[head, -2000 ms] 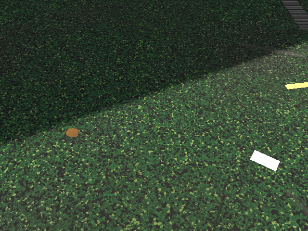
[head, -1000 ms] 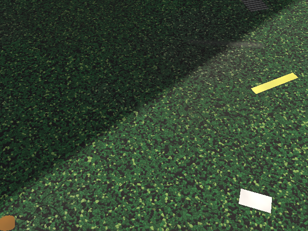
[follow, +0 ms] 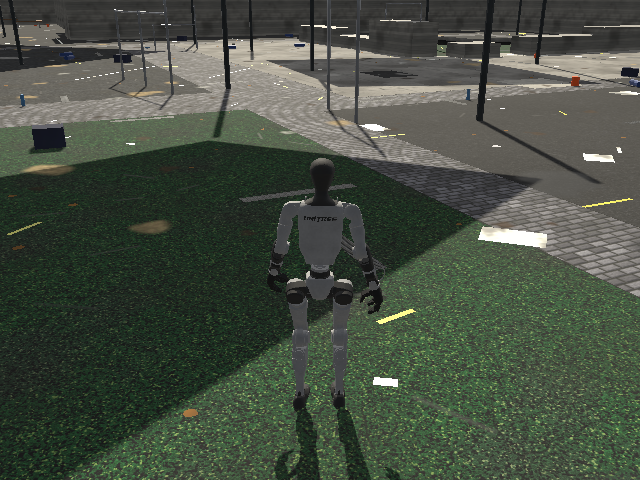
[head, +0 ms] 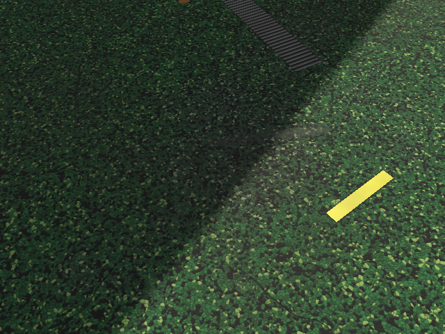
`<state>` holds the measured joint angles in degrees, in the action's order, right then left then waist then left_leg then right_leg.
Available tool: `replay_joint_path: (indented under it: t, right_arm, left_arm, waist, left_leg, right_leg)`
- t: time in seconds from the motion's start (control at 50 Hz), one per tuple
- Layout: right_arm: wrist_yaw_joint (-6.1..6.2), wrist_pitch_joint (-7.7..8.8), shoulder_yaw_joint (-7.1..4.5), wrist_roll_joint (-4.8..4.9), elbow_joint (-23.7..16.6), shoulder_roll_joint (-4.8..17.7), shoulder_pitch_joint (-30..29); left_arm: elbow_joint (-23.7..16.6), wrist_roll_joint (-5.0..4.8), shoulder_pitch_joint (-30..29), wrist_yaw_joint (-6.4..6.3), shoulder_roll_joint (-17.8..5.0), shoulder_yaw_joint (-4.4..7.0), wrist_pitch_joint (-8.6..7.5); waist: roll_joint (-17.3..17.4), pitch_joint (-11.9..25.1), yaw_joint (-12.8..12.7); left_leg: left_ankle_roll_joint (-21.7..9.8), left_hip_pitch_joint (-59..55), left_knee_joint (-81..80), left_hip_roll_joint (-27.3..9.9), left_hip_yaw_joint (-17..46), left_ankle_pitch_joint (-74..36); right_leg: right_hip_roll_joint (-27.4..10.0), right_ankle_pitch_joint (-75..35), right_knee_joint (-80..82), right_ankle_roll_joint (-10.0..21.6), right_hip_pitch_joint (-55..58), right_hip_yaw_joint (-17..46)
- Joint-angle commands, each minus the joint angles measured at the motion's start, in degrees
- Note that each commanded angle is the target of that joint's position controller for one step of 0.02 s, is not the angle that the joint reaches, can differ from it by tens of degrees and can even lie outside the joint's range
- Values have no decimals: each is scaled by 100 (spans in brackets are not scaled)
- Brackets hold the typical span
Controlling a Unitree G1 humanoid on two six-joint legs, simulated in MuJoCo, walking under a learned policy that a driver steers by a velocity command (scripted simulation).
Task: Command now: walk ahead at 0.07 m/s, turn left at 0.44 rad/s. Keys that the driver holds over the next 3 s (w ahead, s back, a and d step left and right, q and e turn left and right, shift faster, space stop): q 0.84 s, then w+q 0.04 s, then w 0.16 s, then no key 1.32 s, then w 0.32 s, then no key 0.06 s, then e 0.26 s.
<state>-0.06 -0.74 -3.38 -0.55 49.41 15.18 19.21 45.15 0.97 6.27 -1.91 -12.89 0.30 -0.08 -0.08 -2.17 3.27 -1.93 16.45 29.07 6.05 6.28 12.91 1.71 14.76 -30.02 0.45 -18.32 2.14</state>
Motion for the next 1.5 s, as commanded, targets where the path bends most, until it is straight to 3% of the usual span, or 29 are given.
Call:
replay_joint_path:
  t: [0.02, 0.04, 0.06, 0.1, 0.14, 0.32, 0.4, 0.42, 0.44, 0.46, 0.48, 0.52, 0.56, 0.84, 0.9, 0.94, 0.96, 0.98, 1.0, 1.04, 1.1, 1.18, 1.26, 1.34, 1.36, 1.38, 1.4, 1.42, 1.5]
  right_arm:
    - [43, 6, -39, 108, -630, 82, 33]
    - [102, -56, -163, -23, -606, 570, 74]
    - [104, -107, -248, -89, -526, 800, 60]
    - [46, -220, -283, -95, -419, 708, 57]
    - [-44, -302, -274, -81, -441, 641, 23]
    - [-237, -409, -123, 21, -974, 478, -827]
    - [-242, -318, -112, 47, -1046, 481, -632]
    - [-201, -256, -121, 5, -996, 540, -472]
    - [-133, -176, -207, -85, -989, 933, -356]
    - [-120, -132, -407, -60, -1181, 1872, -366]
    - [-84, -135, -452, -76, -1028, 1762, 124]
    - [-16, -165, -267, -15, -1080, 1165, -613]
    - [28, -159, -202, 30, -1211, 954, -966]
    - [-20, -153, -334, -61, -1159, 1260, -321]
    - [-78, -180, -351, -97, -1166, 1228, -431]
    - [-75, -192, -302, -76, -1201, 1057, -766]
    - [-31, -148, -227, -41, -1204, 805, -701]
    - [-2, -89, -70, -44, -1223, 230, -440]
    - [32, -28, -150, -131, -1339, 649, -756]
    - [-46, 57, -218, -178, -1123, 919, -588]
    - [-167, 71, -178, -199, -781, 756, -296]
    - [-161, 55, -55, -148, -806, 476, -701]
    - [-146, 13, 109, -88, -832, 212, -1215]
    - [2, 97, 138, -66, -561, 239, -726]
    - [74, 170, 92, -133, -452, 479, -422]
    - [144, 236, 43, -204, -422, 889, 67]
    - [177, 174, 55, 5, -255, 893, -10]
    - [137, 183, 138, 42, -260, 554, -53]
    - [223, 185, 276, -28, -198, 340, -809]
  left_arm:
    - [-293, 92, 590, -168, -1329, 309, -107]
    - [-256, 29, 641, -131, -1389, 379, -35]
    - [-327, -6, 548, -105, -1012, 288, -26]
    - [-459, 20, 27, -94, -653, 192, -20]
    - [-473, 52, 100, -120, -700, 209, -32]
    - [-372, 109, 580, 32, -1126, 417, -10]
    - [-354, 44, 515, 98, -1327, 514, 66]
    - [-311, 22, 590, 106, -1305, 527, 90]
    - [-307, 44, 818, 139, -1079, 492, 124]
    - [-733, 58, 621, 91, -615, 351, 188]
    - [-786, 98, 123, 13, -865, 378, 281]
    - [-613, -59, 387, 61, -903, 410, 278]
    - [-465, 84, 623, 106, -1067, 474, 224]
    - [-850, -38, 110, 57, -888, 356, 224]
    - [-869, -20, 272, 74, -896, 321, 141]
    - [-704, -22, 777, 22, -734, 276, 61]
    - [-640, 19, 980, -45, -898, 308, 1]
    - [-671, 85, 1321, -89, -1242, 329, -61]
    - [-606, 192, 1189, -49, -1906, 504, -71]
    - [-506, 74, 788, 62, -1221, 376, -132]
    - [-409, 23, 762, 100, -875, 278, -265]
    - [-92, -13, 1234, 151, -892, 296, -361]
    - [139, -12, 1526, 153, -882, 267, -250]
    - [297, -72, 1504, 106, -927, 253, -170]
    - [303, -79, 1559, 97, -849, 215, -205]
    - [103, -70, 1616, 94, -588, 118, -237]
    - [293, -196, 2004, 73, -352, 75, -88]
    - [348, -110, 1675, 15, -707, 150, 32]
    - [596, 13, 1487, 78, -421, 115, 167]
  waist:
    - [-1191, 556, -201]
    - [-1309, 609, -326]
    - [-678, 459, -210]
    - [-506, 205, -2]
    - [-746, 248, -55]
    - [-1001, 499, -464]
    - [-940, 582, -282]
    - [-666, 577, -172]
    - [432, 458, -176]
    - [1865, 140, -230]
    - [1098, 196, 200]
    - [722, -76, -321]
    - [865, 189, -424]
    - [681, 386, -116]
    - [718, 488, -208]
    - [623, 255, -628]
    - [155, 186, -720]
    - [-986, 509, -717]
    - [-1076, -148, -734]
    - [-555, -559, -297]
    - [-663, -356, -260]
    - [-684, -101, -395]
    - [-914, 86, -631]
    - [-648, 199, -285]
    - [-326, 464, -151]
    - [446, 1072, -86]
    - [1336, 1320, -230]
    - [845, 940, -125]
    - [683, 263, -485]
  left_leg:
    - [-7, 1303, 1352, -125, 297, 1473]
    - [70, 1399, 2509, 37, -403, 2420]
    - [98, 1314, 3100, -223, -228, 2135]
    - [240, 1230, 3553, -372, -303, 1474]
    - [387, 1302, 3725, -369, -437, 1195]
    - [332, 508, 1725, -540, -899, 1373]
    - [70, -316, 282, -434, -1158, 803]
    - [-17, -821, -495, -400, -1026, 168]
    - [-194, -1324, -1353, -1161, 251, 39]
    - [-928, -1295, -1479, -2825, 2560, -1840]
    - [-1467, -998, -1271, -2853, 2241, -2454]
    - [-1176, -732, -1231, -1996, 1240, -1960]
    - [-996, -975, -1115, -1566, 922, -2441]
    - [-1153, -977, -791, -1455, 2140, -2009]
    - [-1109, -518, -1033, -1231, 2525, 381]
    - [-799, 502, -919, -846, 2414, 1767]
    - [-497, 1240, -450, -518, 2057, 2381]
    - [-165, 1650, 1353, 113, 966, 2599]
    - [-118, 2527, 2130, 572, 511, 1898]
    - [-66, 2321, 2653, -14, 656, 952]
    - [160, 1830, 2918, -54, 270, 423]
    - [328, 1664, 2357, -256, -210, 390]
    - [293, 773, 1052, -371, -877, 326]
    - [-23, -604, -703, -329, -831, -636]
    - [-108, -1474, -1002, -804, -305, -1409]
    - [-328, -2528, -797, -2105, 959, -3277]
    - [-1200, -2145, -715, -2659, 1498, -4175]
    - [-1324, -1919, -894, -2526, 1542, -3470]
    - [-845, -928, -1377, -1811, 648, -2485]
  right_leg:
    - [-2185, -1215, 1532, 636, 1735, 2071]
    - [-2676, -1918, 1529, 1358, 1142, 2433]
    - [-2406, -1892, 1554, 1459, 932, 2101]
    - [-1720, -1814, 1524, 1137, 642, 1020]
    - [-1471, -2428, 1385, 1103, 815, 463]
    - [-1830, -2211, 1039, 1163, 1141, -83]
    - [-1874, -2052, 462, 861, 924, -344]
    - [-1773, -1562, 66, 534, 554, -571]
    - [-1347, -329, -1028, 83, -297, -1042]
    - [-255, 2194, -1992, -340, -1859, -1191]
    - [-341, 2187, -2887, -289, -1688, -284]
    - [-453, 1149, -3041, -207, -1604, -8]
    - [-353, 654, -3170, -213, -1500, -90]
    - [35, 869, -1572, -193, -901, 125]
    - [180, 1067, -874, -56, -122, 76]
    - [201, 470, 513, 114, 1244, -47]
    - [-222, 720, 1089, 240, 1978, 388]
    - [-1722, 2288, 1856, 468, 2491, 2077]
    - [-2284, 3303, 2475, 964, 1646, 3686]
    - [-1839, 2841, 2361, 985, 1192, 2881]
    - [-1217, 96, 2139, 891, 1255, 1415]
    - [-1208, -3201, 1576, 1029, 1628, 641]
    - [-1096, -4238, 1090, 950, 1487, 311]
    - [-1130, -3744, 468, 678, 1204, 512]
    - [-1033, -3231, 152, 442, 873, 429]
    - [-803, -1249, -617, 245, 280, 183]
    - [-200, 1524, -960, 185, 348, -129]
    - [-183, 2116, -1388, 180, 59, -27]
    - [-295, 1350, -1221, -13, 282, 8]
